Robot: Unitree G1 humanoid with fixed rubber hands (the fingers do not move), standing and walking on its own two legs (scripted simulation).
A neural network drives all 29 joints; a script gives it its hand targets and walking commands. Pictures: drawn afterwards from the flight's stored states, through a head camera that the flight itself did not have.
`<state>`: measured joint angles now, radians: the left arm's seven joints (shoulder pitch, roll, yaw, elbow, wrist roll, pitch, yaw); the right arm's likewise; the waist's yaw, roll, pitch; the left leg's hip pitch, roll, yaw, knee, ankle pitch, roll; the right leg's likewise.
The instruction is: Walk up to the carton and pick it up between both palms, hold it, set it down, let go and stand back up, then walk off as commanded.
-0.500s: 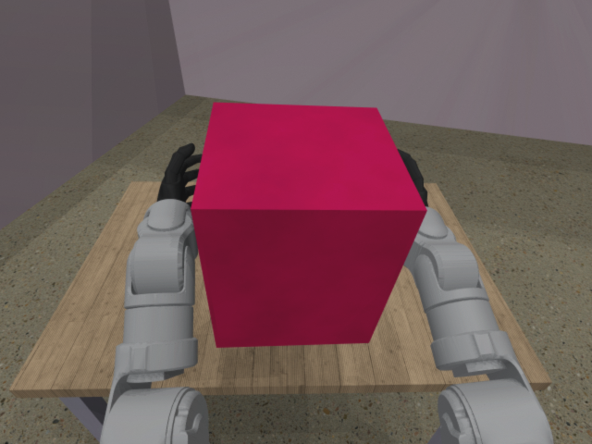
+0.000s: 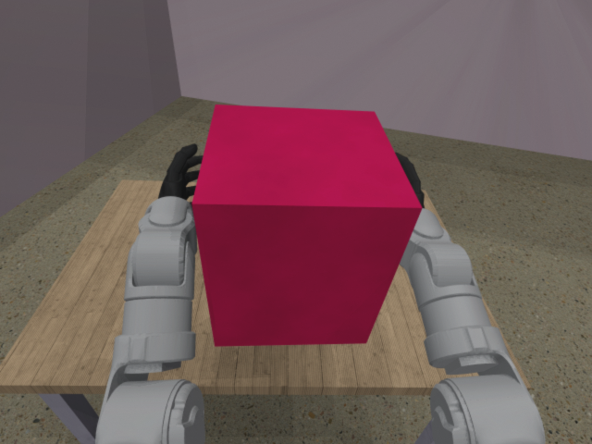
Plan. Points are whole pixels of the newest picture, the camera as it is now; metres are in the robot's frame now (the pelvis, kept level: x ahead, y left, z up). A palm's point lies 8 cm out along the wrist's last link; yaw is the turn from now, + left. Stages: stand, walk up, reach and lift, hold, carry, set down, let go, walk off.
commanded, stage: hold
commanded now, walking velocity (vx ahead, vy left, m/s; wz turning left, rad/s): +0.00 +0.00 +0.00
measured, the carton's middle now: (294, 229) +0.35 -0.01 +0.17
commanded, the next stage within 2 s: none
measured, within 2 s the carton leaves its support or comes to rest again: neither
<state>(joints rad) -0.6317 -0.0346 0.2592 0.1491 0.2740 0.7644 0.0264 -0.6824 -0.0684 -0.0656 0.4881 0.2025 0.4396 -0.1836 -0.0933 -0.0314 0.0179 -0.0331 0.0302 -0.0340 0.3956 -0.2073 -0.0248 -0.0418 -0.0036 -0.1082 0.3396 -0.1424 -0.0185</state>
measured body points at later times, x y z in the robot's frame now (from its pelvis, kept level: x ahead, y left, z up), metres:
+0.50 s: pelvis +0.00 +0.00 +0.00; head -0.05 +0.05 +0.45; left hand +0.38 +0.17 +0.19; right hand +0.38 -0.13 +0.21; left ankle +0.02 +0.14 -0.74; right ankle +0.04 -0.10 -0.74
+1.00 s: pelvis +0.01 +0.01 +0.00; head -0.04 +0.02 +0.45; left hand +0.38 +0.16 +0.20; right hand +0.39 -0.15 +0.20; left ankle +0.02 +0.13 -0.74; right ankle +0.04 -0.10 -0.74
